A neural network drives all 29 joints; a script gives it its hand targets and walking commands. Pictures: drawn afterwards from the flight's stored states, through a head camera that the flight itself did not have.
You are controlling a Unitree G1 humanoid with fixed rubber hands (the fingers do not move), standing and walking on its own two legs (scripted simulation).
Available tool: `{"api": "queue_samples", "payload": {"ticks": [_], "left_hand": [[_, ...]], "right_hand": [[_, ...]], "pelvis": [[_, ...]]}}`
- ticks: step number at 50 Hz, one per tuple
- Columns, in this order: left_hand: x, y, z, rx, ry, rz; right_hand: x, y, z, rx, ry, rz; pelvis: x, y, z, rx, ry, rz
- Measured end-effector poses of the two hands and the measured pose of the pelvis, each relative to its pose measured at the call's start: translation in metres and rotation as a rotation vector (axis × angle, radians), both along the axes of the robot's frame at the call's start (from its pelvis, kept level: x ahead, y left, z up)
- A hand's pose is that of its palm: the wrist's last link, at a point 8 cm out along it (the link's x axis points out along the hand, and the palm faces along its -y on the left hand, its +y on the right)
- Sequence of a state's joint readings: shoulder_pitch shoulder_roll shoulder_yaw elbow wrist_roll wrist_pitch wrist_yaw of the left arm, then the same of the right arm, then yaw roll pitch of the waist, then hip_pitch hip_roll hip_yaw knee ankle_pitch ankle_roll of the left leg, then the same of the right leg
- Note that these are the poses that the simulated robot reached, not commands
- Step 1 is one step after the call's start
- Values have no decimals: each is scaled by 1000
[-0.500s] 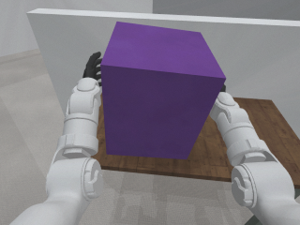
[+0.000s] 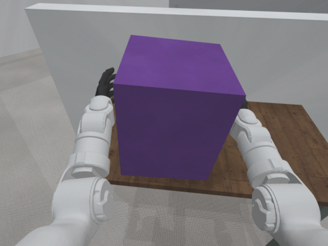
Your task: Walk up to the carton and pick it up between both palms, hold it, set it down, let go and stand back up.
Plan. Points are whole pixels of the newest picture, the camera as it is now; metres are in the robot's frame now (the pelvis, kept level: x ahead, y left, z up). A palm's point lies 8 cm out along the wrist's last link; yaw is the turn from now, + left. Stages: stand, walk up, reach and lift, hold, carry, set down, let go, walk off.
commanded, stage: set down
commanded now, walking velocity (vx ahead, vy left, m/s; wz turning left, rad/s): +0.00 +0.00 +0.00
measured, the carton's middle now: (170, 110) +0.44 +0.00 +0.14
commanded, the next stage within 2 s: none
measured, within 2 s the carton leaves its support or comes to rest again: neither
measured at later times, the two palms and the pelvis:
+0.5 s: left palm (109, 107) +0.42 +0.16 +0.16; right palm (235, 121) +0.39 -0.17 +0.13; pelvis +0.00 +0.00 +0.00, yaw +0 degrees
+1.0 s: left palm (110, 114) +0.42 +0.16 +0.14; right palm (234, 129) +0.38 -0.17 +0.11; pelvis +0.00 +0.00 +0.00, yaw -1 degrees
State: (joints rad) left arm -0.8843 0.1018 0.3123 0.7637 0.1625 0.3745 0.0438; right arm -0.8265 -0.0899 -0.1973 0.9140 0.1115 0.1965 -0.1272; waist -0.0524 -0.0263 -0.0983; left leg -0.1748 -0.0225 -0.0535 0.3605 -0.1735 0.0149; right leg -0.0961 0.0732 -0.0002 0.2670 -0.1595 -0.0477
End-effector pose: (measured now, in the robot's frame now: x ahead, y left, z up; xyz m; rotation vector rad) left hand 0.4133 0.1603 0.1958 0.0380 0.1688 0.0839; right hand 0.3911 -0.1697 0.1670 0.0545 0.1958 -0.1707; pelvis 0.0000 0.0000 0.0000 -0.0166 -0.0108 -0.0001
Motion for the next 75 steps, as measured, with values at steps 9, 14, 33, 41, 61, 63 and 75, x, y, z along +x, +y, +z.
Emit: {"api": "queue_samples", "payload": {"ticks": [9, 14, 33, 41, 61, 63, 75], "left_hand": [[4, -1, -13, -3, 15, -4], [6, -2, -20, -3, 21, -7], [9, -6, -40, -4, 30, -21], [7, -6, -46, -5, 32, -22], [2, -1, -56, -13, 21, -24], [1, 0, -57, -13, 22, -23], [-2, 8, -66, -11, 27, -22]], "right_hand": [[2, -1, -13, -2, 14, -4], [2, -2, -20, -4, 20, -7], [0, -5, -43, -15, 24, -15], [-3, -5, -50, -25, 25, -15], [-8, -1, -55, -42, 1, -12], [-8, 0, -55, -43, -4, -13], [-9, 7, -58, -42, -37, -8]], "pelvis": [[2, -2, 0, 1, 17, 1], [3, -2, 0, 2, 24, 0], [5, -1, 1, 4, 43, -8], [4, 0, 1, 5, 38, -10], [3, 4, 2, 8, 17, -10], [3, 4, 2, 8, 14, -9], [6, 8, 2, 7, -5, -3]]}}
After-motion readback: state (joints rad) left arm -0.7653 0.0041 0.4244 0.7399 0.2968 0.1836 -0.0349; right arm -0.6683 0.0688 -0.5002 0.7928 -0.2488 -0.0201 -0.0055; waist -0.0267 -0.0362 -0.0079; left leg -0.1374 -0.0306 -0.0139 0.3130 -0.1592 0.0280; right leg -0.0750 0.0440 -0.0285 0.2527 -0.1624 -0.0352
